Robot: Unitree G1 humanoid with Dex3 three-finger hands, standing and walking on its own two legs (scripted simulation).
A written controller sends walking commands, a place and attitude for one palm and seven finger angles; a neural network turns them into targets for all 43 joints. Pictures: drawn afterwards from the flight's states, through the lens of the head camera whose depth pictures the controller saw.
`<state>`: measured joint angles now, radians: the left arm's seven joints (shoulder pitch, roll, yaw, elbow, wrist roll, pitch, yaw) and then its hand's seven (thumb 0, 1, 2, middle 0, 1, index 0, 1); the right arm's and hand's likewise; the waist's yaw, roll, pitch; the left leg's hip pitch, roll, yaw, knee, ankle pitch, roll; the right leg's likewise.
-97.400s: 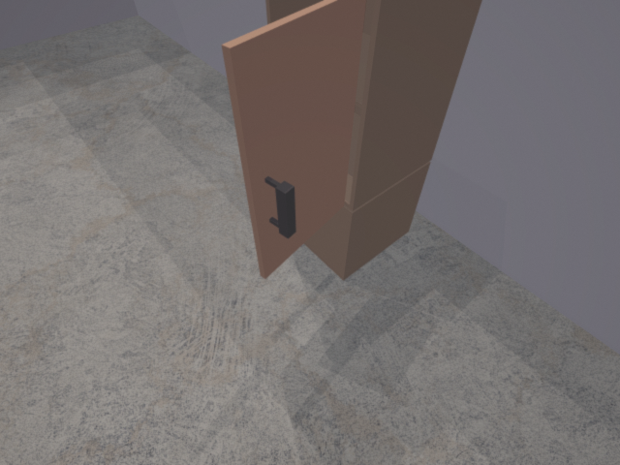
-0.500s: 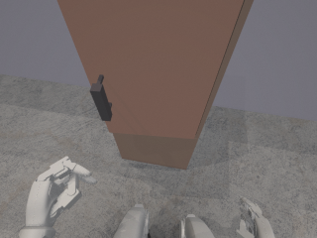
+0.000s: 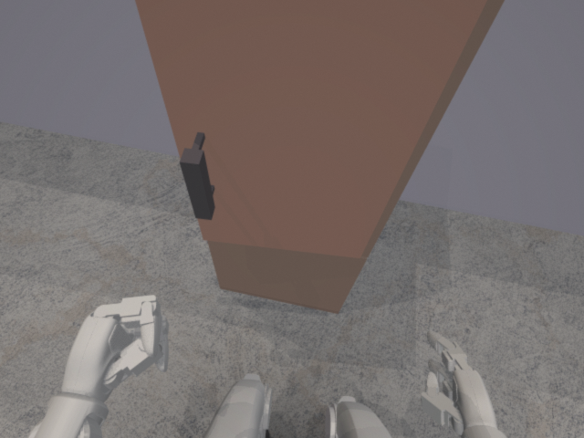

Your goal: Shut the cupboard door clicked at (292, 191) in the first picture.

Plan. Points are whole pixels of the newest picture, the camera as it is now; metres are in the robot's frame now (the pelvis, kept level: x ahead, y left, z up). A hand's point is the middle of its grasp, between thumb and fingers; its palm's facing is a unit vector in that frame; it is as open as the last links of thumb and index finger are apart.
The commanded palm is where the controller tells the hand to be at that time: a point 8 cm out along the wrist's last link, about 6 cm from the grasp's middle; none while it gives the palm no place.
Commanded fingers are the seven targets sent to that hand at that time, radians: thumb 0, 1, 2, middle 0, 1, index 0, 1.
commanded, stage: raise the hand and make a fist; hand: left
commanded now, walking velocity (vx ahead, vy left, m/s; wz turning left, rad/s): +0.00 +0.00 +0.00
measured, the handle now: (202, 176) +0.48 +0.19 +0.03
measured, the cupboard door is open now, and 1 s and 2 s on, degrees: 6 6 6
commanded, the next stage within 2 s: bring the fist close to the handle in 0.46 s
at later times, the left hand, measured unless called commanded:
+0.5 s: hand (167, 331) +0.23 +0.17 +0.05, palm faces +0.00 -1.00 -0.04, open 3.1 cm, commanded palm +0.21 +0.22 +0.05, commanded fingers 0.00 0.90 0.90 -1.30 -1.50 -1.30 -1.50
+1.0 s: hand (192, 291) +0.28 +0.15 +0.05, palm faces -0.02 -1.00 -0.04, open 3.1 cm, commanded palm +0.27 +0.21 +0.04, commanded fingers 0.00 0.90 0.90 -1.30 -1.50 -1.30 -1.50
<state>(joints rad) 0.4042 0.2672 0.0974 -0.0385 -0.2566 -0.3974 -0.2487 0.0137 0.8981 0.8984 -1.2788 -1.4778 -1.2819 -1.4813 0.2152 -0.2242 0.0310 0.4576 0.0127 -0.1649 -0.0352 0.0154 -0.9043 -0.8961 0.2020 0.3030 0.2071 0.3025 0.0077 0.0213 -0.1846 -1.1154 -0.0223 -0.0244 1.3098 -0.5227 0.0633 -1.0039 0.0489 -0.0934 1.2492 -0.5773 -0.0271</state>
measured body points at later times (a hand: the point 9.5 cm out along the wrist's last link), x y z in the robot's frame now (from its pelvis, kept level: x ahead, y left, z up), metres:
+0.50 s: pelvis +0.01 -0.02 +0.00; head +0.08 -0.01 +0.44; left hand +0.23 +0.23 +0.05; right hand +0.19 -0.25 -0.08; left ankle +0.05 +0.07 -0.62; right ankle +0.02 -0.11 -0.62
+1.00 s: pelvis +0.01 -0.02 +0.00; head +0.09 -0.02 +0.44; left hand +0.28 +0.21 +0.05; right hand +0.18 -0.26 -0.09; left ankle +0.05 +0.07 -0.62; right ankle +0.02 -0.11 -0.62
